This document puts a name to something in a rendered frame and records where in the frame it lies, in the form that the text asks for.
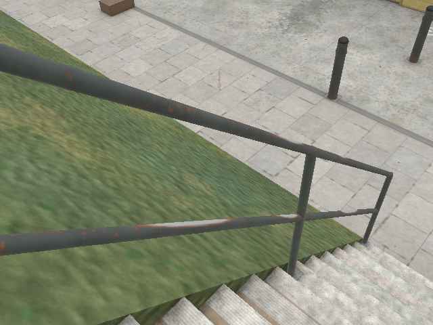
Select stairs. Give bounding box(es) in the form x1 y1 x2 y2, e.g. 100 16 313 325
118 241 433 325

